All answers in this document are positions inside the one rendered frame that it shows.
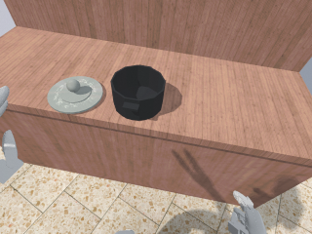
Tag right robot hand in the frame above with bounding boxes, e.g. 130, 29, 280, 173
228, 190, 267, 234

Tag knob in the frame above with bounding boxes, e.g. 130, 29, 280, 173
66, 79, 81, 93

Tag table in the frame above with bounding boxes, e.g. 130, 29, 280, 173
0, 0, 312, 209

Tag pot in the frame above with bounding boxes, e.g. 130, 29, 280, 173
110, 64, 166, 121

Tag lid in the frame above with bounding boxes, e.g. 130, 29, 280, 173
47, 76, 103, 114

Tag left robot hand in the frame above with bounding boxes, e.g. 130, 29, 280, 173
0, 86, 24, 184

